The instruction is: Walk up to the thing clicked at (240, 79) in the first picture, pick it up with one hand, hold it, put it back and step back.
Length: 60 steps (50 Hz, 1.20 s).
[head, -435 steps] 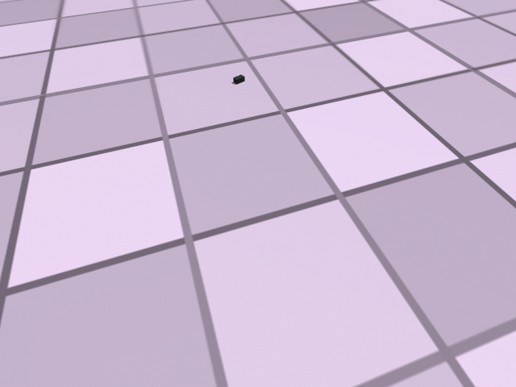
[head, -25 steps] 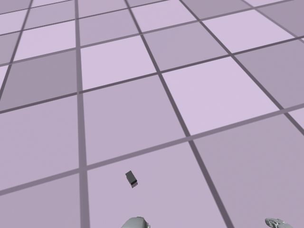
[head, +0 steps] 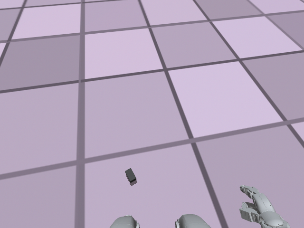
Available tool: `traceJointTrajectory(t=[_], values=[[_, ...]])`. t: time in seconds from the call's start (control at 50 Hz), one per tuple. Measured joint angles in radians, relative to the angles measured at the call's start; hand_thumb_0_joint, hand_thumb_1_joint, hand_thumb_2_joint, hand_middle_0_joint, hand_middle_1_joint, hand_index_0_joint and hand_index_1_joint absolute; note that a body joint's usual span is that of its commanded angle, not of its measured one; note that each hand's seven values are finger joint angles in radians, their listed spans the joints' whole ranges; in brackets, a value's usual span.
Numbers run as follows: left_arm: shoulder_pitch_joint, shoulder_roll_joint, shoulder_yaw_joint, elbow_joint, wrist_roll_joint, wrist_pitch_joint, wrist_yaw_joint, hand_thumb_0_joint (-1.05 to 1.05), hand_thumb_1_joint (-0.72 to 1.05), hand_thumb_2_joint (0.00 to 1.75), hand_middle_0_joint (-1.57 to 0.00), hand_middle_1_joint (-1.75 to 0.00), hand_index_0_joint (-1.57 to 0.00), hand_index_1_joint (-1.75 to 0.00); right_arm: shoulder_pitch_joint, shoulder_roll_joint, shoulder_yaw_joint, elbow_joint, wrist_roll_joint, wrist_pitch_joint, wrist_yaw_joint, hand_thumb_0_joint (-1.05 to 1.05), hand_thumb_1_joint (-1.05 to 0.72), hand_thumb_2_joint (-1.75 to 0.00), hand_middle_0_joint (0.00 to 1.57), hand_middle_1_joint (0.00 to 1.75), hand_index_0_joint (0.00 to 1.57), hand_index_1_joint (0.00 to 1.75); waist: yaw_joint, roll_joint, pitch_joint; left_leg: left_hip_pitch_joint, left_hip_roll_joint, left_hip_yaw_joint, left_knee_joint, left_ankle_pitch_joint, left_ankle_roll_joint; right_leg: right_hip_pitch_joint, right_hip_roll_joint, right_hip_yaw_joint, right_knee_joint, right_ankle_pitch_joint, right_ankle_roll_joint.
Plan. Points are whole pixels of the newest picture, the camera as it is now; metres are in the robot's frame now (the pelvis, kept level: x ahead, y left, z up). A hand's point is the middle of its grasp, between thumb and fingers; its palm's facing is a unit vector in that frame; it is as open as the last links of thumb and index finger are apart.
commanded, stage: walk up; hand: left
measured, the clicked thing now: (130, 175) +0.46 +0.16 -0.74
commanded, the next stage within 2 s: stand in 1.18 s
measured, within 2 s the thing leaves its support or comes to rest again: neither
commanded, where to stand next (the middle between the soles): +0.06 -0.04 m, yaw -3 degrees
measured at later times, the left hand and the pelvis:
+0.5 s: hand out of the picture +0.01 +0.24 -0.12, palm faces +0.01 -0.91 -0.41, open 7.4 cm; pelvis -0.03 -0.03 +0.01, yaw +0 degrees
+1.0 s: hand out of the picture +0.02 +0.24 -0.16, palm faces -0.04 -0.93 -0.37, open 7.4 cm; pelvis -0.05 -0.02 -0.02, yaw -3 degrees
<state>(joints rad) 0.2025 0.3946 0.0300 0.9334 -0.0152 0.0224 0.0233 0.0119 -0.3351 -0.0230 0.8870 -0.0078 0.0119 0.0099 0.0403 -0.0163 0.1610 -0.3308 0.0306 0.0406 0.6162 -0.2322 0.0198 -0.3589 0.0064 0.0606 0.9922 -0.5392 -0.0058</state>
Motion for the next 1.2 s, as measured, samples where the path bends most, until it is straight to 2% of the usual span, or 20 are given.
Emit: traceJointTrajectory(t=[0.1,0.16,0.2,0.24,0.28,0.34,0.42,0.56,0.64,0.66,0.72,0.82,0.94,0.98,1.02,1.06,1.1,1.16,1.18,1.2], values=[[-0.031,-0.001,0.021,-0.036,0.018,0.025,-0.015,0.01,0.9,0.9,-0.21,-0.3,-0.2,-0.3,-0.02,-0.017,-0.005,-0.039,-0.003,0.001,-0.014,0.0,-0.9,-0.89,0.21,0.3,0.21,0.3,0.001,0.004,0.014,-0.061,0.028,0.016,0.055,-0.005,-0.014,-0.026,0.008,-0.032,-0.013,0.035,-0.001],[-0.025,0.0,0.036,-0.052,0.032,0.027,-0.031,0.01,0.9,0.9,-0.21,-0.3,-0.2,-0.3,-0.012,-0.043,-0.011,-0.051,-0.006,0.006,-0.022,0.0,-0.9,-0.89,0.21,0.3,0.21,0.3,0.004,0.014,0.011,-0.108,0.052,0.025,0.111,-0.018,-0.031,0.026,-0.007,-0.056,-0.152,0.09,-0.013],[-0.019,-0.011,0.045,-0.048,0.045,0.016,-0.035,0.01,0.9,0.9,-0.21,-0.3,-0.2,-0.3,-0.003,-0.068,-0.019,-0.048,-0.004,0.014,-0.023,0.0,-0.9,-0.89,0.21,0.3,0.21,0.3,0.0,0.051,0.014,-0.141,0.084,0.006,0.168,-0.037,-0.031,0.054,0.018,-0.074,-0.215,0.095,-0.013],[-0.008,-0.016,0.04,-0.048,0.055,0.011,-0.04,0.01,0.9,0.9,-0.21,-0.3,-0.2,-0.3,0.021,-0.075,-0.029,-0.029,0.0,0.027,-0.032,0.0,-0.9,-0.89,0.21,0.3,0.21,0.3,-0.006,0.049,0.01,-0.169,0.033,-0.052,0.261,-0.201,-0.019,0.037,0.012,-0.077,-0.19,0.095,-0.025],[0.006,-0.024,0.033,-0.047,0.056,0.003,-0.036,0.01,0.9,0.9,-0.21,-0.3,-0.2,-0.3,0.049,-0.082,-0.032,-0.006,0.008,0.034,-0.034,0.0,-0.9,-0.89,0.21,0.3,0.2,0.3,0.002,0.036,0.006,-0.178,-0.035,-0.104,0.382,-0.272,-0.01,0.033,-0.001,-0.06,-0.201,0.113,-0.032],[0.024,-0.043,0.025,-0.036,0.06,-0.018,-0.029,0.01,0.9,0.9,-0.21,-0.3,-0.2,-0.3,0.11,-0.094,-0.033,0.026,0.012,0.023,-0.022,0.01,-0.91,-0.89,0.2,0.3,0.2,0.3,-0.011,0.047,-0.017,-0.136,-0.067,-0.128,0.409,-0.256,-0.016,0.054,-0.005,-0.066,-0.261,0.146,-0.034],[0.068,-0.046,0.026,-0.065,0.058,-0.059,-0.041,0.01,0.9,0.9,-0.21,-0.3,-0.21,-0.31,0.22,-0.1,-0.033,0.065,-0.014,0.022,0.015,0.01,-0.91,-0.89,0.2,0.3,0.2,0.3,-0.014,0.047,-0.058,-0.07,-0.072,-0.108,0.375,-0.242,-0.021,0.107,-0.025,-0.094,-0.331,0.16,-0.046],[0.145,0.0,0.036,-0.082,0.046,-0.07,-0.054,0.01,0.89,0.9,-0.21,-0.3,-0.21,-0.31,0.283,-0.095,-0.034,0.068,-0.018,-0.011,0.048,0.01,-0.91,-0.89,0.21,0.3,0.2,0.3,-0.004,0.032,-0.07,-0.038,-0.027,-0.074,0.165,-0.183,-0.026,0.211,-0.054,-0.115,-0.451,0.196,-0.017],[0.138,0.031,0.036,-0.067,0.028,-0.024,-0.043,0.01,0.9,0.9,-0.21,-0.3,-0.21,-0.31,0.265,-0.09,-0.032,0.046,-0.009,-0.052,0.018,0.01,-0.91,-0.89,0.21,0.3,0.2,0.3,-0.003,0.018,-0.061,0.022,-0.025,-0.034,-0.045,0.047,-0.022,0.182,-0.069,-0.108,-0.339,0.131,0.009],[0.121,0.036,0.038,-0.058,0.02,-0.009,-0.037,0.01,0.9,0.9,-0.21,-0.3,-0.21,-0.31,0.248,-0.079,-0.031,0.044,-0.013,-0.057,0.005,0.01,-0.91,-0.89,0.21,0.3,0.2,0.3,-0.002,0.0,-0.05,0.014,-0.036,-0.024,-0.02,0.036,-0.019,0.158,-0.069,-0.072,-0.281,0.105,0.003],[0.067,0.039,0.032,-0.037,0.004,0.029,-0.023,0.01,0.9,0.9,-0.21,-0.3,-0.2,-0.3,0.2,-0.049,-0.01,0.029,-0.008,-0.055,-0.011,0.01,-0.91,-0.89,0.21,0.3,0.2,0.3,-0.01,-0.025,-0.032,-0.003,-0.039,-0.02,0.026,-0.001,-0.006,0.082,-0.011,0.025,-0.097,-0.006,-0.013],[0.014,0.031,0.026,-0.028,0.004,0.035,-0.029,0.01,0.9,0.9,-0.2,-0.3,-0.2,-0.3,0.127,-0.022,0.012,-0.006,-0.008,-0.046,-0.022,0.01,-0.9,-0.89,0.21,0.3,0.21,0.3,-0.011,-0.038,-0.026,-0.018,-0.012,-0.005,0.026,0.007,-0.007,-0.013,0.018,0.053,0.062,0.002,-0.015],[0.013,0.003,0.023,-0.003,0.016,0.004,-0.044,0.01,0.9,0.9,-0.2,-0.3,-0.2,-0.3,0.077,-0.051,0.004,-0.036,-0.021,-0.025,-0.008,0.0,-0.9,-0.89,0.21,0.3,0.21,0.3,-0.018,-0.006,-0.041,-0.081,0.031,0.006,0.092,-0.011,-0.015,0.056,-0.024,-0.027,-0.206,0.079,-0.007],[0.014,-0.017,0.027,0.014,0.031,-0.011,-0.04,0.01,0.9,0.9,-0.21,-0.3,-0.2,-0.3,0.072,-0.071,-0.004,-0.031,-0.014,-0.009,-0.006,0.0,-0.9,-0.89,0.21,0.3,0.21,0.3,-0.024,0.041,-0.034,-0.107,0.06,-0.021,0.144,-0.035,-0.016,0.075,0.003,-0.055,-0.251,0.142,0.006],[0.026,-0.023,0.022,0.019,0.044,-0.015,-0.04,0.01,0.9,0.9,-0.21,-0.3,-0.2,-0.3,0.083,-0.071,-0.013,-0.006,-0.006,0.009,-0.012,0.0,-0.9,-0.89,0.21,0.3,0.21,0.3,-0.016,0.039,-0.046,-0.127,0.016,-0.067,0.207,-0.169,-0.008,0.06,-0.002,-0.051,-0.234,0.137,0.006],[0.033,-0.03,0.016,0.024,0.047,-0.02,-0.034,0.01,0.9,0.9,-0.21,-0.3,-0.2,-0.3,0.094,-0.076,-0.017,0.018,0.005,0.016,-0.011,0.0,-0.9,-0.89,0.21,0.3,0.2,0.3,-0.005,0.032,-0.047,-0.13,-0.033,-0.102,0.283,-0.226,-0.003,0.055,-0.014,-0.036,-0.24,0.144,0.005],[0.035,-0.038,0.012,0.032,0.05,-0.03,-0.027,0.01,0.9,0.9,-0.21,-0.3,-0.21,-0.3,0.114,-0.081,-0.02,0.039,0.012,0.01,-0.009,0.01,-0.91,-0.89,0.21,0.3,0.2,0.3,-0.009,0.038,-0.051,-0.103,-0.043,-0.099,0.274,-0.222,-0.003,0.058,-0.02,-0.036,-0.262,0.157,0.008],[0.039,-0.035,0.007,0.024,0.051,-0.042,-0.033,0.01,0.9,0.9,-0.21,-0.3,-0.21,-0.3,0.163,-0.08,-0.022,0.067,-0.001,-0.001,0.005,0.01,-0.91,-0.89,0.2,0.3,0.2,0.3,-0.022,0.037,-0.07,-0.015,-0.039,-0.056,0.131,-0.218,-0.005,0.06,-0.038,-0.051,-0.275,0.156,0.013],[0.037,-0.029,0.007,0.018,0.049,-0.044,-0.036,0.01,0.9,0.9,-0.21,-0.3,-0.21,-0.31,0.177,-0.075,-0.025,0.077,-0.008,-0.004,0.01,0.01,-0.91,-0.89,0.2,0.3,0.2,0.3,-0.026,0.026,-0.072,0.01,-0.05,-0.048,0.084,-0.184,-0.004,0.058,-0.052,-0.052,-0.267,0.149,0.015],[0.032,-0.023,0.007,0.019,0.043,-0.045,-0.034,0.01,0.9,0.9,-0.21,-0.3,-0.21,-0.31,0.18,-0.066,-0.024,0.091,-0.011,-0.006,0.012,0.01,-0.91,-0.89,0.2,0.3,0.2,0.3,-0.023,0.009,-0.062,0.036,-0.061,-0.035,0.039,-0.092,-0.007,0.065,-0.065,-0.042,-0.264,0.146,0.022]])
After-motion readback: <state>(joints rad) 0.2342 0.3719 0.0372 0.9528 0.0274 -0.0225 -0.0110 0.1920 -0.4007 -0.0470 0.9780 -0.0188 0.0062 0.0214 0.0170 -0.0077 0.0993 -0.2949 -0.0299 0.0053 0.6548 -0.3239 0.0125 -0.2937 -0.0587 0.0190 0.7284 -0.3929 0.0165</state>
